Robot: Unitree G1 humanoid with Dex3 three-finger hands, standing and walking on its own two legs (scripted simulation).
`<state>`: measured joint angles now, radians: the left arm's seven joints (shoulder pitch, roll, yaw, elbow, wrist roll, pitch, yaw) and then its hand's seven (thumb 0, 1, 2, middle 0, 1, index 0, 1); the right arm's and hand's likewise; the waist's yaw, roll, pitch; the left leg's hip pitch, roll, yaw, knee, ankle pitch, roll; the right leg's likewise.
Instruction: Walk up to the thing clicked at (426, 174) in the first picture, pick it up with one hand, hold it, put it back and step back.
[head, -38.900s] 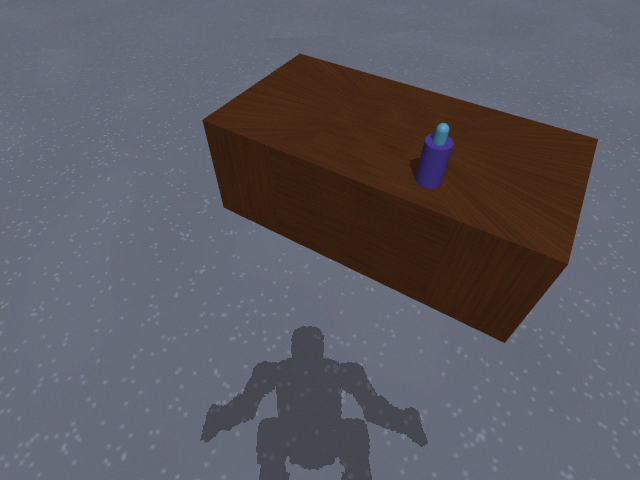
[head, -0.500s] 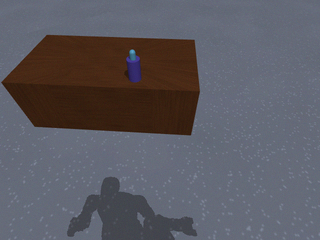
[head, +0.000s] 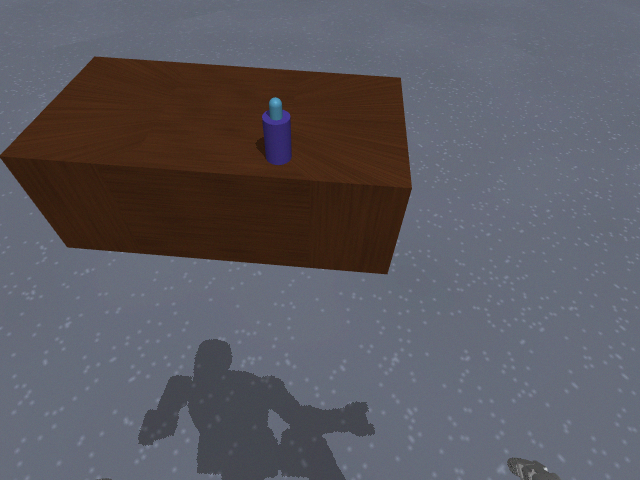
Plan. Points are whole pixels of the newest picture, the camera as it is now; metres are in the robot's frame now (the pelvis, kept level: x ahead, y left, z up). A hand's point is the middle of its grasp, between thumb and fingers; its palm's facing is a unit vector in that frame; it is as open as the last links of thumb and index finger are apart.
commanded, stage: step back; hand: left
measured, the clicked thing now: (277, 129) +1.05 +0.15 -0.22
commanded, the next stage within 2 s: stand in 0.26 s
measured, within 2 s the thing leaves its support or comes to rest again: neither
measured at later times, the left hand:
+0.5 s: hand out of the picture +0.08 +0.25 -0.14, palm faces -0.05 -0.94 -0.33, open 7.3 cm
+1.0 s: hand out of the picture +0.06 +0.26 -0.14, palm faces -0.06 -0.94 -0.34, open 7.3 cm
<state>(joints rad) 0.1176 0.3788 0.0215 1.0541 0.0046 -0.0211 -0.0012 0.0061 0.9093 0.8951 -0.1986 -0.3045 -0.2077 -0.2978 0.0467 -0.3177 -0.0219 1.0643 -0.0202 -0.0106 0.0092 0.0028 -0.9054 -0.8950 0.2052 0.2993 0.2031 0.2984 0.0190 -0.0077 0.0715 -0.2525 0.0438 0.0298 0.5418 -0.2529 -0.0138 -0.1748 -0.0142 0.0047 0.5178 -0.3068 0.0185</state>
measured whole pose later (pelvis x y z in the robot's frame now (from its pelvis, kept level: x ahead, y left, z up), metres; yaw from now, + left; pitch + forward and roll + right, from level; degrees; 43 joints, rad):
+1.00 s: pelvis -0.01 +0.00 +0.01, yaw -1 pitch -3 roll +0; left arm 0.13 0.36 0.00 1.13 0.01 -0.02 -0.02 0.01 0.91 0.90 -0.20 -0.30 -0.21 -0.30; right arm 0.11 -0.35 -0.02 1.16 -0.02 -0.01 0.02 0.00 -0.91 -0.90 0.20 0.30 0.20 0.30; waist -0.01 0.00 0.05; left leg -0.16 0.03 0.05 0.33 -0.13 -0.01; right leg -0.10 -0.02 0.02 0.34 -0.19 0.03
